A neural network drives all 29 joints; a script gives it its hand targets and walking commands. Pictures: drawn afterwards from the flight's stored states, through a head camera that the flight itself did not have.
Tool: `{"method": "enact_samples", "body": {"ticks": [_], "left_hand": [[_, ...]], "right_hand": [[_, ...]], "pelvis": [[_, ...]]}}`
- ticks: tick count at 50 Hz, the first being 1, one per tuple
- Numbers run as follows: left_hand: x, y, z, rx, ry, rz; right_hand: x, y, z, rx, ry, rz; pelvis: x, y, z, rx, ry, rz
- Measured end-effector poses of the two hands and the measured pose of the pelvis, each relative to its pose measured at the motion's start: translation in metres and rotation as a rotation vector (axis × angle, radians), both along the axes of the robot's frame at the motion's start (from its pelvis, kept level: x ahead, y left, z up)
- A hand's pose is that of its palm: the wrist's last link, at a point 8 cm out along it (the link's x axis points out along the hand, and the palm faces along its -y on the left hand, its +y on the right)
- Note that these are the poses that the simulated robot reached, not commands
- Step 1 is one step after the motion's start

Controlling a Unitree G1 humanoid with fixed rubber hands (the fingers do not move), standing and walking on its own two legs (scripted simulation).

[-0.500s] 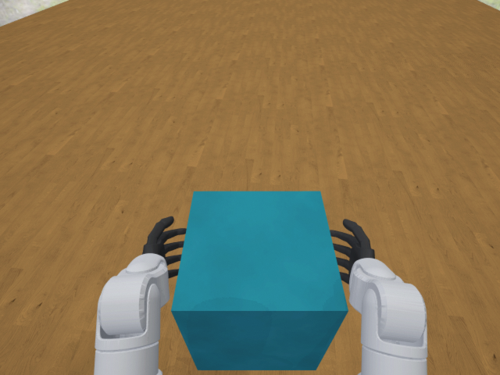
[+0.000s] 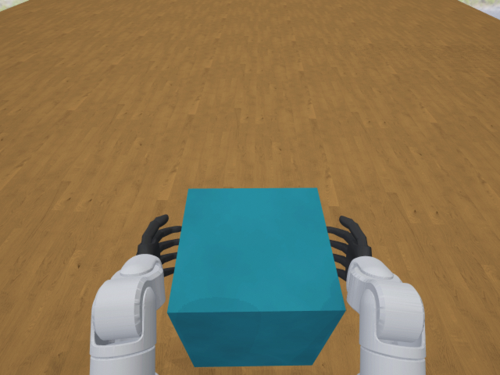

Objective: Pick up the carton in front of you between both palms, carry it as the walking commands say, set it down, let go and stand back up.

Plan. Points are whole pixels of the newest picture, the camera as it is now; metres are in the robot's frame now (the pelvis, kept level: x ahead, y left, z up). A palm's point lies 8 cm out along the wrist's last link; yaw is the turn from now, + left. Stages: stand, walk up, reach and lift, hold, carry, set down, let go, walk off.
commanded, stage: carry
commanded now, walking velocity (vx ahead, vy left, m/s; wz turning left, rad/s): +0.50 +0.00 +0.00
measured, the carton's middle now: (253, 281) +0.29 +0.00 +0.02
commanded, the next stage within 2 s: none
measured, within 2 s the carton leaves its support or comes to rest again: neither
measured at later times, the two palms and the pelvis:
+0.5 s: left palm (182, 144) +0.58 +0.15 +0.09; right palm (315, 144) +0.58 -0.14 +0.09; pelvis +0.32 +0.00 -0.01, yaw +0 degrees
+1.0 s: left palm (200, 81) +0.90 +0.15 +0.10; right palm (298, 82) +0.91 -0.15 +0.10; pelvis +0.65 +0.00 -0.01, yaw +1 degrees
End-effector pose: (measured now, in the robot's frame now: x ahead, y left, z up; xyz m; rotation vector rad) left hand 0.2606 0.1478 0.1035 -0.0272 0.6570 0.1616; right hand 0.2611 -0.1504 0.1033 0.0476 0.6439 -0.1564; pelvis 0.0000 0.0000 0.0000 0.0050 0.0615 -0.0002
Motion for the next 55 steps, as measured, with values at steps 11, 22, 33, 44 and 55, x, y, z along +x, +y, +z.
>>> {"method": "enact_samples", "body": {"ticks": [11,22,33,44,55], "left_hand": [[0.120,-0.018,-0.014,0.021,0.122,0.058],[0.272,-0.006,0.003,0.006,0.026,0.020],[0.420,0.026,-0.049,-0.027,0.177,-0.024],[0.553,0.022,-0.015,-0.018,0.065,-0.020],[0.715,-0.014,-0.020,0.013,0.053,0.035]], "right_hand": [[0.137,-0.017,-0.021,0.028,0.121,0.054],[0.278,-0.005,0.000,0.011,0.025,0.019],[0.414,0.026,-0.040,-0.037,0.177,-0.017],[0.550,0.022,-0.008,-0.032,0.065,-0.007],[0.725,-0.013,-0.025,0.031,0.053,0.028]], "pelvis": [[0.125,-0.030,0.010,0.014,0.010,0.035],[0.271,-0.010,0.008,0.005,0.009,0.021],[0.416,0.030,0.000,-0.007,0.002,-0.029],[0.552,0.023,0.014,-0.021,0.011,-0.008],[0.713,-0.021,-0.011,-0.015,-0.011,0.038]]}}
